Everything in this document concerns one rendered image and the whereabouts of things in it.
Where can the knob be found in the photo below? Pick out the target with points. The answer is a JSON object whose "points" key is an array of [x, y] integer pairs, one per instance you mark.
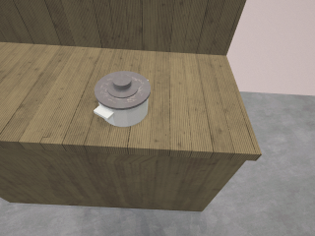
{"points": [[122, 82]]}

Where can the lid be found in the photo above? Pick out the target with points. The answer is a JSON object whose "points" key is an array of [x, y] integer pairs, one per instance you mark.
{"points": [[122, 99]]}

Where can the pot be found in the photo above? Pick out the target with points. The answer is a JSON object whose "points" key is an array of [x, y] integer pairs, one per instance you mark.
{"points": [[123, 118]]}

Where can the table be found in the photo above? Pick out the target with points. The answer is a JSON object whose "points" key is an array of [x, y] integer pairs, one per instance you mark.
{"points": [[54, 150]]}

